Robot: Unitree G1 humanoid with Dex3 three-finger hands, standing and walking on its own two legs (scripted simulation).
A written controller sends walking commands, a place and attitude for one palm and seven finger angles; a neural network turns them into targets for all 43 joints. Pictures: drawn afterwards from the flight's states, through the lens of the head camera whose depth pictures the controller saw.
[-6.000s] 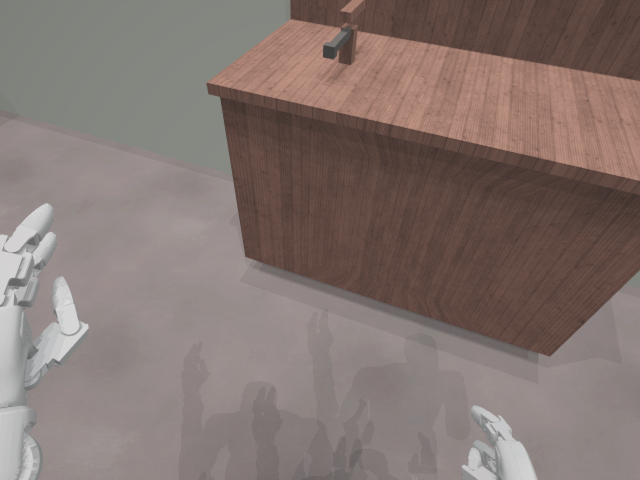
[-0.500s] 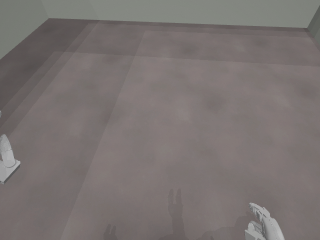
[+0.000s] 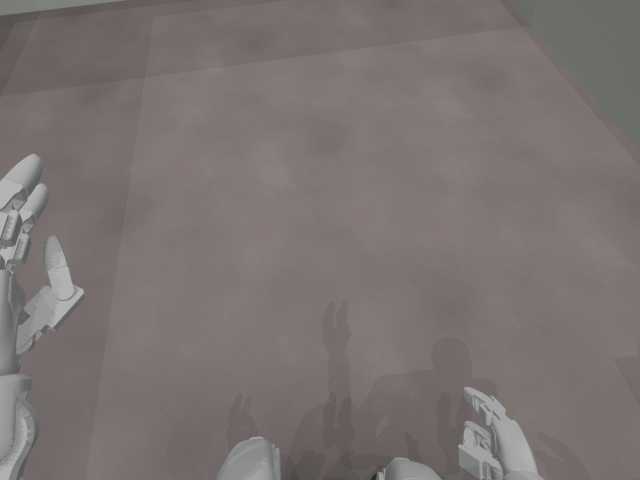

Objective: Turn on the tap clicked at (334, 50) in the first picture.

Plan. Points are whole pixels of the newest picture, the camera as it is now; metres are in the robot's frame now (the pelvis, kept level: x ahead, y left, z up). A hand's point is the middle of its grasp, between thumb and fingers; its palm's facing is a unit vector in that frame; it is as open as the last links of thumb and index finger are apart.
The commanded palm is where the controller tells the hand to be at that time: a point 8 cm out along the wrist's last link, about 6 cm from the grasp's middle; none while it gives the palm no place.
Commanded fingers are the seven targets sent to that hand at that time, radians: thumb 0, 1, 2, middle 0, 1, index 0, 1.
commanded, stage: turn to face it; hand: left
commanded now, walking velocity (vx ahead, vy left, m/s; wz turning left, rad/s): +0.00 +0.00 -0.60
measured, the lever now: out of the picture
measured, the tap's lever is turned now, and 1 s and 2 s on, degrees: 0 0 0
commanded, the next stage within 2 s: none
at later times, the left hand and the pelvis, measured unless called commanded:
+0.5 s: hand (180, 306) +0.23 +0.12 +0.19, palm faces +0.12 -0.91 -0.39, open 7.5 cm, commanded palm +0.19 +0.18 +0.19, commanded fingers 0.00 0.90 0.90 -0.20 -0.30 -0.20 -0.30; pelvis -0.05 -0.03 +0.01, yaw -20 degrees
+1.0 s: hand (363, 391) +0.17 -0.02 +0.20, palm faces -0.12 -0.86 -0.49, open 7.4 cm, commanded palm +0.16 +0.05 +0.19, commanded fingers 0.00 0.90 0.90 -0.20 -0.30 -0.20 -0.30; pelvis -0.13 -0.09 +0.02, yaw -35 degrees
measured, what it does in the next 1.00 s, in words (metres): walks backwards, turning right: left foot, then right foot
